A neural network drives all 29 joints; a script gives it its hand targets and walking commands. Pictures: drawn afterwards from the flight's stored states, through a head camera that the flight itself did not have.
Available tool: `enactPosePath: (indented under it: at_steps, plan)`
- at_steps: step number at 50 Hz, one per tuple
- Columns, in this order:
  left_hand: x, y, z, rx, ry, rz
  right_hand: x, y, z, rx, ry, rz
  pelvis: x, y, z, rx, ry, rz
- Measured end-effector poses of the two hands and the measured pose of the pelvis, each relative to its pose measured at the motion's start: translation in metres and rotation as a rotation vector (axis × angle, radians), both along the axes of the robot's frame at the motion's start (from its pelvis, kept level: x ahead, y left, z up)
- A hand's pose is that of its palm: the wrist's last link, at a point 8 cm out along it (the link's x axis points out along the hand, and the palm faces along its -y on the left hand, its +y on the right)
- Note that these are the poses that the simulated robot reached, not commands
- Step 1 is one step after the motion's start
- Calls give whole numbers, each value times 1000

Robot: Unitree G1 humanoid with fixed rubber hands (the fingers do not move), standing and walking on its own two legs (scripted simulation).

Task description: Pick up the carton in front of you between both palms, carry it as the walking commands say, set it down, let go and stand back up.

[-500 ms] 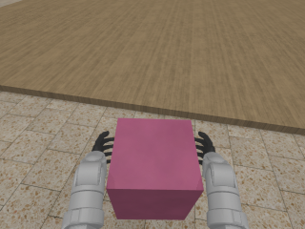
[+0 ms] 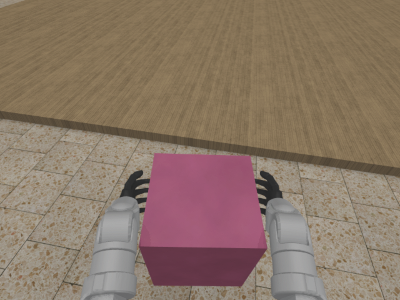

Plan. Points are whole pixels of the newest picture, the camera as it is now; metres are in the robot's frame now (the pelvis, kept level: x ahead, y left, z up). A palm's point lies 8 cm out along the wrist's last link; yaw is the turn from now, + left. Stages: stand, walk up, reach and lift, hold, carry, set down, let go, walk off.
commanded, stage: hold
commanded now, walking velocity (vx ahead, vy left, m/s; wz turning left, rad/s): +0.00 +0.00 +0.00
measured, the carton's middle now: (200, 223) +0.29 +0.00 -0.02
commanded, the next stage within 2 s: carry in 0.52 s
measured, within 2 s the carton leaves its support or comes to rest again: neither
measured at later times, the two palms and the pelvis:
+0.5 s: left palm (128, 205) +0.28 +0.15 +0.05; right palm (273, 206) +0.29 -0.15 +0.05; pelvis +0.00 +0.00 +0.00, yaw +0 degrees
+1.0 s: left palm (136, 158) +0.38 +0.15 +0.08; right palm (267, 159) +0.39 -0.15 +0.09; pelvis +0.13 -0.01 -0.01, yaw -2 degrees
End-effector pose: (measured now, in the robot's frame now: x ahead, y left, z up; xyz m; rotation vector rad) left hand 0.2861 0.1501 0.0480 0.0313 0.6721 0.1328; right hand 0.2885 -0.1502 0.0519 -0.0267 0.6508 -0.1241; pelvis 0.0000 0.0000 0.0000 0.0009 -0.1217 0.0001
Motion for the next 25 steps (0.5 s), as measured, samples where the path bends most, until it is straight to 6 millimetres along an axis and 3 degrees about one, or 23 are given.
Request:
enactPosePath:
  at_steps: [25]
  plan:
    - [-3,0,0,1,3,2,-2,0,0,-1,3,1,-1,-1,0,0,0,1]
